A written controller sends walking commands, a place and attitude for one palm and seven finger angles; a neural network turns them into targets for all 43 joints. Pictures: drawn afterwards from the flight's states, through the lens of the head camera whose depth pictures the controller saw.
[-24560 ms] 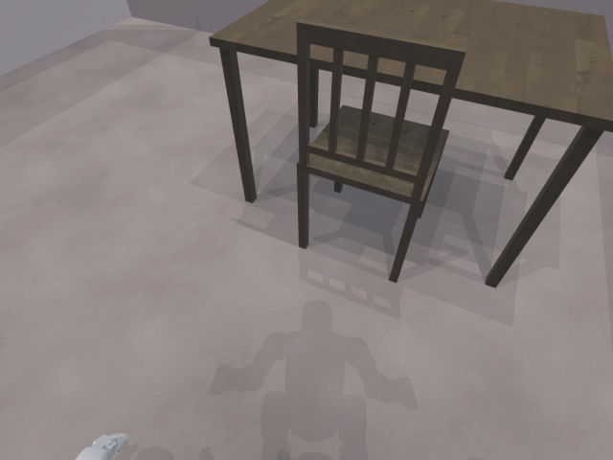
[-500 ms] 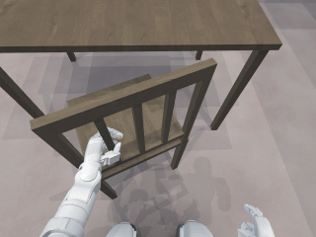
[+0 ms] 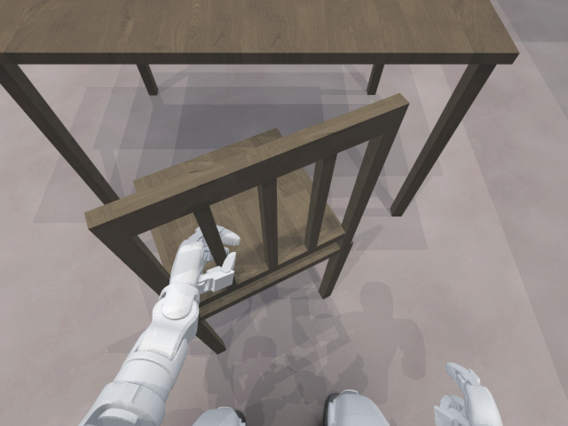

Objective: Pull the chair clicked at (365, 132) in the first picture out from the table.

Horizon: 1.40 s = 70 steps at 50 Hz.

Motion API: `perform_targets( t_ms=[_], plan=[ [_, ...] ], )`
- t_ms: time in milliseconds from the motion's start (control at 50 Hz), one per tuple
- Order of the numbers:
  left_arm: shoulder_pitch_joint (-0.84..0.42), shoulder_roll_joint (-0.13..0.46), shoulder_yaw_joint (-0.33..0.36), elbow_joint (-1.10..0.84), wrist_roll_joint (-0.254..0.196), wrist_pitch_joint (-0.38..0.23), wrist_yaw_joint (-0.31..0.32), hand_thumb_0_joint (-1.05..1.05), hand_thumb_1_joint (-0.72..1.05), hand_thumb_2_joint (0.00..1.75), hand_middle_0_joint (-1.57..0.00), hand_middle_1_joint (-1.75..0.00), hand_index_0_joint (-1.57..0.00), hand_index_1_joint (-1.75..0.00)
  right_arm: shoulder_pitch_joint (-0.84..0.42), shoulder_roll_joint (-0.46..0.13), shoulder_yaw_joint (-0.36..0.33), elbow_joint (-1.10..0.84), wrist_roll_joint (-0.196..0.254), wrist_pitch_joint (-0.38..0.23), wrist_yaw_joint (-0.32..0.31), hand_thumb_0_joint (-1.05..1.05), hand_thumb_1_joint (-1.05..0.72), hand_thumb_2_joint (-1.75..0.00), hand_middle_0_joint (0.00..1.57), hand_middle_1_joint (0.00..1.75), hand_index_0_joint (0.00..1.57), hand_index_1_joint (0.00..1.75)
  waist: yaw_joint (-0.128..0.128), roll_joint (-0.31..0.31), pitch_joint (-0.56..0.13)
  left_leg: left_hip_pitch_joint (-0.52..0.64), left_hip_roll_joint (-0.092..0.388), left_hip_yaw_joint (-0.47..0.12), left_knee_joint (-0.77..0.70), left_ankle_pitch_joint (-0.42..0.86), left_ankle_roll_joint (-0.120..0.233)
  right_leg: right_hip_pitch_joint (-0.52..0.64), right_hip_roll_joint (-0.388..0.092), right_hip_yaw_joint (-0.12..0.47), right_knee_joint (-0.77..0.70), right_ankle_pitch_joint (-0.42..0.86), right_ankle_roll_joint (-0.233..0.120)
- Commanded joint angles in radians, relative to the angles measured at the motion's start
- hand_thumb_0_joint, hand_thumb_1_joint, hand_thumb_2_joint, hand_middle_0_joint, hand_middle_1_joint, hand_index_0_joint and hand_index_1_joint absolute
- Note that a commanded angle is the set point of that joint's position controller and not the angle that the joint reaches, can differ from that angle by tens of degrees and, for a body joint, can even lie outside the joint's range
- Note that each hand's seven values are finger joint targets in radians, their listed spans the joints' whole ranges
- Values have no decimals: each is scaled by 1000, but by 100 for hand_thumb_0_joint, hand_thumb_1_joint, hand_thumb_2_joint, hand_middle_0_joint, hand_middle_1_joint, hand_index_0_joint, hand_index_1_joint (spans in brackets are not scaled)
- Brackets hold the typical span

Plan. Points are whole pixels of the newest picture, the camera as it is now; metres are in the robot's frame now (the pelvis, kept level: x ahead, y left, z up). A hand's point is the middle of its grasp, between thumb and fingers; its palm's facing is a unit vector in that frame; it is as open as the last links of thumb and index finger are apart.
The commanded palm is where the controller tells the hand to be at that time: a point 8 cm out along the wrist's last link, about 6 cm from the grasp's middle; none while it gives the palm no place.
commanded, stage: step backward, pulling the chair out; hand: left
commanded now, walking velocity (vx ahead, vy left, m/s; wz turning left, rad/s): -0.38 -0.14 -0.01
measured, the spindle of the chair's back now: (269, 229) +0.41 +0.03 -0.07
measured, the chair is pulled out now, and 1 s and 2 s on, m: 0.30 0.45 0.49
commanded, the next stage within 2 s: stop walking, hand still on the chair in 0.98 s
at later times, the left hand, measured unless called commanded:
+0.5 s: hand (219, 321) +0.25 +0.10 -0.06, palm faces -0.11 -0.98 -0.18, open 5.6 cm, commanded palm +0.22 +0.15 -0.05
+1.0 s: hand (211, 385) +0.17 +0.10 -0.05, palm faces -0.09 -0.98 -0.20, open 5.7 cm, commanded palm +0.14 +0.16 -0.06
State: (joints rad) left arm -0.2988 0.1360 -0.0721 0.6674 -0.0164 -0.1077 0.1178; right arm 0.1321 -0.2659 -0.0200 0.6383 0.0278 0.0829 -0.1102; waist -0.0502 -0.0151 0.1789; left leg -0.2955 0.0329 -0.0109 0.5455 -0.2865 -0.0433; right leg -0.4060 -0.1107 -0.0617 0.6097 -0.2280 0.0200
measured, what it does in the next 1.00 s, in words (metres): walks backwards: right foot, then left foot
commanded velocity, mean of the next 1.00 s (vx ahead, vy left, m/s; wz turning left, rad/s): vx -0.33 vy -0.02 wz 0.03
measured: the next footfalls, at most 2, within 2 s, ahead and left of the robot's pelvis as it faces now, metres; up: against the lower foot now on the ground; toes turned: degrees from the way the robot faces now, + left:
right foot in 0.14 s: +0.02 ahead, -0.14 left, +0.00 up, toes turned -6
left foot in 0.44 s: -0.05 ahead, +0.17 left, +0.00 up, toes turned +2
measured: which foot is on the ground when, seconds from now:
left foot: down 0.00-0.18, up 0.20-0.42, down 0.44-0.68, up 0.70-0.96, down 0.98-1.00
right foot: up 0.00-0.12, down 0.14-0.46, up 0.48-0.64, down 0.66-1.00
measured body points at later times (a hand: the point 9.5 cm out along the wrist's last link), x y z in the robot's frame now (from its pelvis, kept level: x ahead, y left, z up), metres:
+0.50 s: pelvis -0.08 +0.02 +0.00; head +0.01 +0.01 +0.44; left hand +0.26 +0.15 -0.04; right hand +0.05 -0.26 -0.12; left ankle -0.09 +0.17 -0.73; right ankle -0.03 -0.13 -0.72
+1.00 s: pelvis -0.16 +0.01 +0.00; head -0.09 -0.01 +0.44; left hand +0.17 +0.15 -0.04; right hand -0.03 -0.26 -0.12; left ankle -0.20 +0.18 -0.73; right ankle -0.10 -0.11 -0.73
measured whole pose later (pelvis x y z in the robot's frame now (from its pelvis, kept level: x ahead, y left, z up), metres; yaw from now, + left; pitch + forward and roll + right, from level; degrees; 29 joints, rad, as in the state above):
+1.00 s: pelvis -0.16 +0.01 +0.00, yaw +2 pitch +2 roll +1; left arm -0.30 0.10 -0.07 0.72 -0.01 -0.12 0.12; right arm 0.17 -0.29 -0.02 0.64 0.04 0.07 -0.11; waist -0.09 0.03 0.13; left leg -0.21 0.06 0.02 0.50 -0.28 -0.05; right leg -0.39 -0.09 -0.11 0.57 -0.20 0.00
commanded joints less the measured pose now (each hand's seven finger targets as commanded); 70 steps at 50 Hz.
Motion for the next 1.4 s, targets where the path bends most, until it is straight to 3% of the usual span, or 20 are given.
perform_targets(
  t_ms=[0, 100, 140, 180, 240, 380, 420, 460, 520, 620, 680, 720, 940, 1000, 1060, 1080, 1160, 1200, 1260, 1380],
  plan=[
    [-84, 17, -13, -272, 14, -107, -36, 0, 90, 90, -50, -145, -50, -145, 27, -91, -27, -107, -34, -52, 42, 0, -90, -90, 20, 30, 20, 30, 33, 355, -432, 252, 298, -168, -59, 1048, 160, 86, 50, 13, 115, -183, -34],
    [-73, 62, 29, -255, 13, -136, -32, 0, 90, 90, -50, -145, -50, -145, 52, -92, -37, -96, -15, -80, 57, 0, -90, -90, 20, 30, 20, 30, 32, 247, -456, 286, 216, -119, 80, 846, 94, 235, 48, 9, -287, 193, -47],
    [-90, 128, 48, -227, 28, -154, -29, 0, 90, 90, -50, -145, -50, -145, 54, -58, -22, -100, -5, -83, 40, 0, -90, -90, 20, 30, 20, 30, 12, -29, -467, 0, 88, 12, 228, 246, 14, 469, -157, 152, -233, 811, -123],
    [-95, 169, 111, -177, 17, -131, -19, 0, 90, 90, -50, -145, -50, -145, 3, -83, -34, -110, 6, -79, 13, 0, -90, -90, 20, 30, 20, 30, 43, -248, -532, -140, -10, -81, 473, -275, 7, 482, -313, 204, -152, 1043, -190],
    [-64, 148, 121, -153, 22, -112, -10, 0, 90, 90, -50, -145, -50, -145, -37, -52, 6, -94, -5, -73, 13, 0, -90, -90, 20, 30, 20, 30, 34, -131, -475, -151, 6, -100, 369, -220, 1, 437, -285, 141, -126, 875, -176],
    [-69, 81, 40, -192, -3, -90, -10, 0, 90, 90, -50, -145, -50, -145, 14, -78, -9, -93, 3, -43, -16, 0, -90, -90, 20, 30, 20, 30, 14, -190, -465, 66, 51, 7, -123, 225, 12, 382, -171, 56, -32, 687, -86],
    [-66, 30, -4, -238, -9, -92, -20, 0, 90, 90, -50, -145, -50, -145, -3, -129, -34, -129, -3, -41, -10, 0, -90, -90, 20, 30, 20, 30, 31, 106, -422, 161, 261, -187, -144, 768, 123, 197, -3, 0, 88, 270, -16],
    [-69, -31, -55, -277, 10, -109, -40, 0, 90, 90, -50, -145, -50, -145, 38, -92, -30, -113, -14, -51, 35, 0, -90, -90, 20, 30, 20, 30, 24, 248, -414, 310, 329, -180, -105, 1106, 186, 25, 72, 9, 171, -241, -23],
    [-77, 2, -28, -326, 17, -120, -44, 0, 90, 90, -50, -145, -50, -145, 41, -86, -33, -94, -28, -77, 62, 0, -90, -90, 20, 30, 20, 30, 29, 385, -434, 379, 321, -141, -28, 1211, 176, 0, 60, 19, 142, -225, -28],
    [-63, 73, 32, -274, 23, -147, -39, 0, 90, 90, -50, -145, -50, -145, 56, -88, -38, -94, -12, -93, 61, 0, -90, -90, 20, 30, 20, 30, 23, 211, -431, 302, 251, -110, 102, 872, 92, 263, 57, 25, -326, 173, -53],
    [-65, 161, 95, -198, 15, -143, -29, 0, 90, 90, -50, -145, -50, -145, 42, -75, -37, -113, 19, -90, 27, 0, -90, -90, 20, 30, 20, 30, 24, -259, -523, -83, -1, -19, 422, -250, -1, 508, -273, 225, -198, 1028, -178],
    [-30, 139, 87, -137, 2, -112, -33, 0, 90, 90, -50, -145, -50, -145, 5, -80, -27, -118, 16, -87, 26, 0, -90, -90, 20, 30, 20, 30, 40, -202, -480, -111, 19, -120, 489, -223, 7, 443, -293, 172, -168, 894, -180],
    [-58, 60, 24, -92, -19, -73, -15, 0, 90, 90, -50, -145, -50, -145, 60, -74, -15, -88, 10, -44, -7, 0, -90, -90, 20, 30, 20, 30, 22, -124, -454, 120, 67, 40, -169, 199, 14, 369, -166, 83, -64, 564, -96],
    [-75, -19, -46, -146, -21, -75, -37, 0, 90, 90, -50, -145, -50, -145, 57, -107, -33, -118, 10, -32, 16, 0, -90, -90, 20, 30, 20, 30, 38, 146, -419, 187, 268, -98, -152, 648, 113, 231, 12, 21, 26, 169, -18],
    [-118, -5, -38, -204, 8, -85, -46, 0, 90, 90, -50, -145, -50, -145, 28, -76, -21, -124, -20, -38, 38, 0, -90, -90, 20, 30, 20, 30, 24, 349, -340, 180, 303, -121, -116, 817, 146, 157, 42, -4, 55, -94, -23],
    [-361, 44, -22, -337, 5, -94, -38, 0, 90, 90, -50, -145, -50, -145, 24, -69, -14, -120, -7, -44, 42, 0, -90, -90, 20, 30, 20, 30, 29, 303, -353, 177, 304, -113, -92, 735, 147, 188, 46, 6, 26, -112, -25],
    [-231, 73, -1, -212, -2, -66, -26, 0, 90, 90, -50, -145, -50, -145, 90, -68, -23, -116, 15, -59, 32, 0, -90, -90, 20, 30, 20, 30, 12, -11, -430, 145, 126, 22, 42, 315, 44, 391, -60, 102, -192, 437, -62],
    [-224, 116, 42, -136, -18, -42, -19, 0, 90, 90, -50, -145, -50, -145, 81, -75, -25, -100, 24, -52, 18, 0, -90, -90, 20, 30, 20, 30, 10, -175, -449, 125, 53, 37, 39, -32, 26, 320, -126, 166, -242, 202, -96],
    [-219, 105, 39, -83, -16, -33, -13, 0, 90, 90, -50, -145, -50, -145, 63, -63, -4, -80, 10, -54, 8, 0, -90, -90, 20, 30, 20, 30, 19, -71, -394, 148, 59, 24, -81, -28, 55, 250, -75, 132, -282, -104, -51],
    [-233, 88, 36, 41, -8, -41, -14, 0, 90, 90, -50, -145, -50, -145, 59, -63, -3, -50, 6, -57, -4, 0, -90, -90, 20, 30, 20, 30, 30, -107, -337, 123, 67, 25, -115, 49, 60, 281, -57, 131, -290, -52, -31]
  ],
)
